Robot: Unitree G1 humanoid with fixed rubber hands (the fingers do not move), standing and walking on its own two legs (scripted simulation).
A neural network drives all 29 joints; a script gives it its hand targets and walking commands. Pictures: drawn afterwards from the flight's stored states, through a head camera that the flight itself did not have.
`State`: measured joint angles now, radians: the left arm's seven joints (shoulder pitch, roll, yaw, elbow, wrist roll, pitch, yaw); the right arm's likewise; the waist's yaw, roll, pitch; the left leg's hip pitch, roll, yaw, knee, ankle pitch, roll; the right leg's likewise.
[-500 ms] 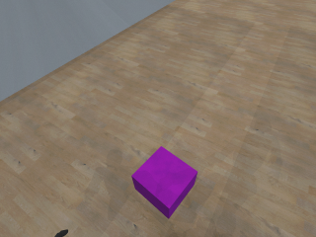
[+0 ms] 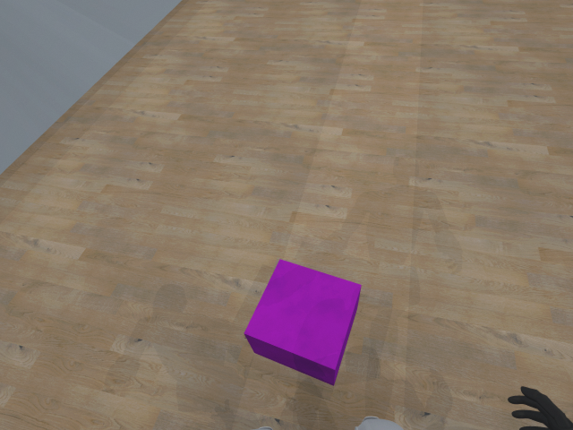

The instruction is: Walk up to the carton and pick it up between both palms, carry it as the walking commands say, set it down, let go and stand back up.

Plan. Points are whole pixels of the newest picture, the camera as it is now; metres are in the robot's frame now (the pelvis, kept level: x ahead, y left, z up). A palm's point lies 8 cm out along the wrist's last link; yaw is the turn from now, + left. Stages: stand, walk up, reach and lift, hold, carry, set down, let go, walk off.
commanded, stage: walk up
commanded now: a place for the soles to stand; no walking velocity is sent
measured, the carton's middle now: (305, 320) +0.53 +0.01 -0.65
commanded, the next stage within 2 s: none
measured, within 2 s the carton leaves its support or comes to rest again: neither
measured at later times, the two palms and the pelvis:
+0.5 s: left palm out of the picture +0.23 +0.54 -0.07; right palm out of the picture +0.10 -0.14 -0.10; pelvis +0.06 +0.21 -0.01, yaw -13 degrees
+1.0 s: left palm (3, 343) +0.30 +0.52 -0.09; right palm out of the picture +0.03 -0.08 -0.06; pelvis +0.08 +0.26 +0.01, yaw -24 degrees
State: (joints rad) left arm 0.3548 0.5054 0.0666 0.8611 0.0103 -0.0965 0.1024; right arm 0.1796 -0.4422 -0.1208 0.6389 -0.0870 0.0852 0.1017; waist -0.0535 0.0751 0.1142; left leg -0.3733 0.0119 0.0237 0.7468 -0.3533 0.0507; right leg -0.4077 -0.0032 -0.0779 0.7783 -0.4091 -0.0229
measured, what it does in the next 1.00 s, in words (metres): steps to the left, turning right: right foot, then left foot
